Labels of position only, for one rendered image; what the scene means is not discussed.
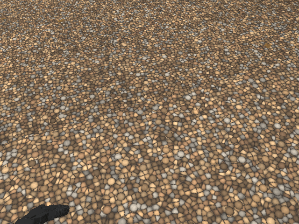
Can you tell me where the left robot hand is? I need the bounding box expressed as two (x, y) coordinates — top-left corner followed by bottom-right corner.
(13, 204), (69, 224)

